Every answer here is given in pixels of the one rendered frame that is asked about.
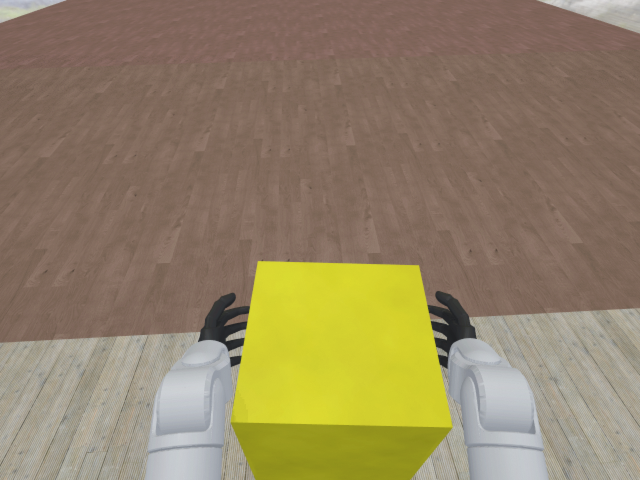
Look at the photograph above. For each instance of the carton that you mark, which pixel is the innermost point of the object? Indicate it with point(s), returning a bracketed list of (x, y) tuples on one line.
[(339, 376)]

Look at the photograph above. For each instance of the robot right hand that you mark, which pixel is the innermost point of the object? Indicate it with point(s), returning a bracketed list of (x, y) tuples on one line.
[(459, 324)]

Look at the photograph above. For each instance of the robot left hand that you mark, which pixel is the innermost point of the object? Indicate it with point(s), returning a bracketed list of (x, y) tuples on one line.
[(214, 328)]

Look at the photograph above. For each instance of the left robot forearm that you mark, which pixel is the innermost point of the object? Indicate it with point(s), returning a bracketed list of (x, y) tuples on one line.
[(188, 418)]

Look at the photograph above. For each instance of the right robot forearm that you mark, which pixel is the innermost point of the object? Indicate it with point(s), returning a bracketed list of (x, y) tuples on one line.
[(500, 421)]

